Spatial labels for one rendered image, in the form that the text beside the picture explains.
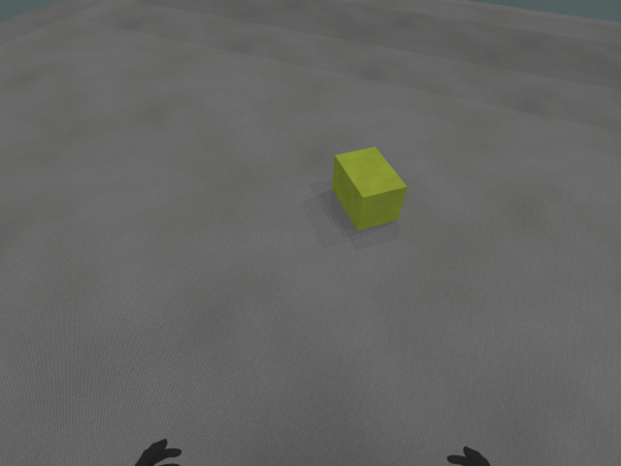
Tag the robot right hand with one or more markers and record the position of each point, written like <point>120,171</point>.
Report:
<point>474,458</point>

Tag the carton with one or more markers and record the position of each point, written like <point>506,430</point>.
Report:
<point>369,189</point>

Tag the robot left hand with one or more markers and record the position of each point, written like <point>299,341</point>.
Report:
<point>156,453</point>

